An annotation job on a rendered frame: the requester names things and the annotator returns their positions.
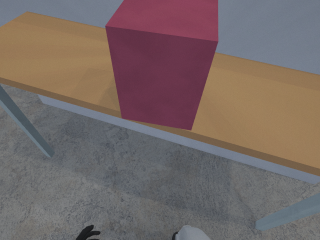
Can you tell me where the right robot thigh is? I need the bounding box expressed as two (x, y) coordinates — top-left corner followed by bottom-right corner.
(175, 227), (211, 240)

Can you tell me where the table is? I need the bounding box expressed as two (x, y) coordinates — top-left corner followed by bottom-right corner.
(0, 11), (320, 231)

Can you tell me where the left robot hand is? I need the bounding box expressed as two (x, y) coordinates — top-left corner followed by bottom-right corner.
(75, 225), (101, 240)

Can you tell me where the right robot shin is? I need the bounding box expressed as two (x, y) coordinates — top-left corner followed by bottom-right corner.
(179, 225), (191, 232)

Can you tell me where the carton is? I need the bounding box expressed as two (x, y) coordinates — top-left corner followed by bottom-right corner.
(105, 0), (219, 131)

